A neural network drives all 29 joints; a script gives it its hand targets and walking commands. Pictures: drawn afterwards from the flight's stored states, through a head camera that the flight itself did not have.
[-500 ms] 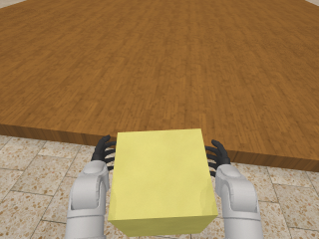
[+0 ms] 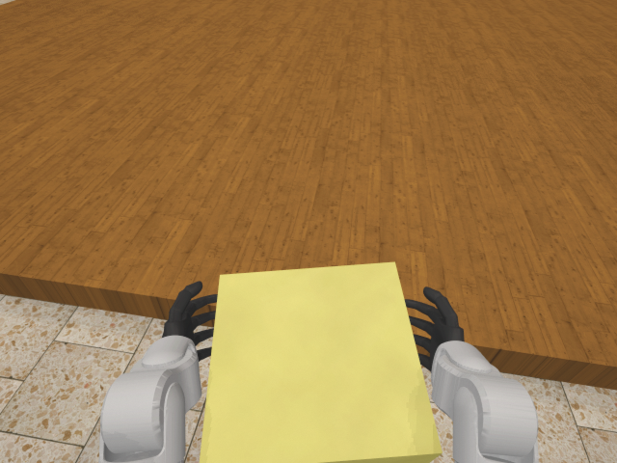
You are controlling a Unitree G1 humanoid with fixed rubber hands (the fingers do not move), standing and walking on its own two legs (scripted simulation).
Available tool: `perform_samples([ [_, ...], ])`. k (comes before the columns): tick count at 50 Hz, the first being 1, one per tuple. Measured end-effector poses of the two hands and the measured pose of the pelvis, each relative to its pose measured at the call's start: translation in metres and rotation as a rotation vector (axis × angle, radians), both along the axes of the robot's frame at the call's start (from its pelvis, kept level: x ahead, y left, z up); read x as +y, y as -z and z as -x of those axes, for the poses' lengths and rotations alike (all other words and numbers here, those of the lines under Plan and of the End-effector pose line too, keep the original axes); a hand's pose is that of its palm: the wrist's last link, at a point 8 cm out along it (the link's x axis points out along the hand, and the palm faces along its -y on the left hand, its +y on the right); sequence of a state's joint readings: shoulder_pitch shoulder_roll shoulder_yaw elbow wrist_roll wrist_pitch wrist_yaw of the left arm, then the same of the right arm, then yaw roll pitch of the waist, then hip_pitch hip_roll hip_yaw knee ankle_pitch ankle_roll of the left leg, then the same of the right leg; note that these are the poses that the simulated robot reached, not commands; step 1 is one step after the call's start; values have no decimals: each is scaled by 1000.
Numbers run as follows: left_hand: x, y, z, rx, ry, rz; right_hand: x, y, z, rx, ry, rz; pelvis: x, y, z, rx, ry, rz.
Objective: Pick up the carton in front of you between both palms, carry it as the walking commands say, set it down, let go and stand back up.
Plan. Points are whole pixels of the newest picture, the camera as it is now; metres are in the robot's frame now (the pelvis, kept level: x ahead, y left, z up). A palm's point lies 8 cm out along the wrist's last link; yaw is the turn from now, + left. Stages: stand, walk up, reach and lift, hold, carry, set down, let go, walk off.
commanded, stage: carry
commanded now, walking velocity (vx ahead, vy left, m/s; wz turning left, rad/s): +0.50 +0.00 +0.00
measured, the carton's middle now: (316, 387) +0.24 +0.01 +0.01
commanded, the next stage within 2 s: none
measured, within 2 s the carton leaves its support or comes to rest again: neither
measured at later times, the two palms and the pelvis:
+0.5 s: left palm (252, 143) +0.62 +0.14 +0.13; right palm (410, 144) +0.65 -0.15 +0.13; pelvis +0.32 -0.03 -0.01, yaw +3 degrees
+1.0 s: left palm (272, 76) +0.95 +0.15 +0.12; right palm (392, 79) +0.95 -0.15 +0.14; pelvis +0.58 -0.01 +0.01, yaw +2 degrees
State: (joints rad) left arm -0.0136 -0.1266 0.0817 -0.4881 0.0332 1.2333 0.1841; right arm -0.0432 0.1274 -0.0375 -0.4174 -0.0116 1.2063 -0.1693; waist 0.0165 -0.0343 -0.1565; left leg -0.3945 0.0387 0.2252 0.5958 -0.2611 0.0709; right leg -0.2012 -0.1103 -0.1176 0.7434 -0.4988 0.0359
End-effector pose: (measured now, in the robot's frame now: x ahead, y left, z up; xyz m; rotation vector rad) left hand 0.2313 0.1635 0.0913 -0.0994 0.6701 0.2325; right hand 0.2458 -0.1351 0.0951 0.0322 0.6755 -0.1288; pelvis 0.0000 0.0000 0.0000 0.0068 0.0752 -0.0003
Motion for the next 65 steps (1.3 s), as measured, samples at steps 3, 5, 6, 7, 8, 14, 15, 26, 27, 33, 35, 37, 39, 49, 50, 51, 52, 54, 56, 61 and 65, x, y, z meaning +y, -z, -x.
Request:
perform_samples([
  [3,-2,-6,-43,29,41,-18,-2,1,-28,27,48,-14,8,-9,-34,20,10,15],
  [5,-5,-11,-71,32,69,-22,-5,-4,-48,30,78,-16,11,-15,-57,29,8,25],
  [6,-6,-14,-85,26,80,-22,-7,-8,-59,23,89,-16,12,-17,-69,31,5,30],
  [7,-8,-18,-99,13,88,-22,-8,-12,-71,11,97,-14,12,-19,-81,32,1,35],
  [8,-9,-21,-113,-4,92,-21,-9,-17,-84,-7,101,-11,12,-20,-94,31,-3,37],
  [14,-14,-41,-202,-153,58,-11,-14,-45,-184,-158,70,0,-2,-9,-180,10,-17,24],
  [15,-15,-43,-219,-174,47,-13,-15,-47,-205,-180,62,-5,-5,-4,-196,2,-21,23],
  [26,-19,-38,-402,-28,-77,-80,-11,-36,-421,-88,-12,-48,-34,2,-329,-25,-45,7],
  [27,-19,-40,-417,-20,-83,-69,-11,-37,-435,-81,1,-62,-35,-2,-340,-19,-44,4],
  [33,-20,-56,-518,-50,-81,-32,-14,-53,-522,-117,61,-74,-31,-15,-410,9,-37,-10],
  [35,-20,-62,-553,-71,-64,-43,-15,-58,-552,-140,73,-65,-26,-15,-434,15,-32,-11],
  [37,-19,-66,-588,-92,-47,-49,-14,-62,-582,-161,83,-53,-20,-12,-460,19,-29,-8],
  [39,-17,-66,-622,-109,-29,-49,-12,-64,-610,-179,95,-39,-13,-5,-488,16,-26,1],
  [49,-15,-33,-715,-1,-45,7,-11,-44,-694,-87,167,-36,-4,-12,-573,28,-26,10],
  [50,-15,-32,-720,-3,-53,5,-11,-44,-699,-92,171,-43,-5,-13,-579,29,-28,10],
  [51,-15,-32,-725,-9,-61,0,-12,-44,-705,-100,173,-51,-7,-14,-585,28,-30,9],
  [52,-15,-33,-730,-17,-69,-5,-12,-44,-712,-109,173,-60,-9,-14,-592,27,-38,13],
  [54,-15,-39,-738,-37,-89,-13,-12,-47,-725,-127,161,-79,-13,-14,-608,39,-43,11],
  [56,-14,-48,-748,-72,-106,-25,-10,-52,-740,-159,137,-88,-17,-11,-622,49,-30,10],
  [61,-12,-61,-776,-76,-102,-17,-8,-63,-771,-156,81,-33,-23,-18,-653,39,-26,12],
  [65,-14,-62,-799,-23,-71,1,-10,-69,-785,-95,110,-11,-21,-27,-679,25,-39,11],
])
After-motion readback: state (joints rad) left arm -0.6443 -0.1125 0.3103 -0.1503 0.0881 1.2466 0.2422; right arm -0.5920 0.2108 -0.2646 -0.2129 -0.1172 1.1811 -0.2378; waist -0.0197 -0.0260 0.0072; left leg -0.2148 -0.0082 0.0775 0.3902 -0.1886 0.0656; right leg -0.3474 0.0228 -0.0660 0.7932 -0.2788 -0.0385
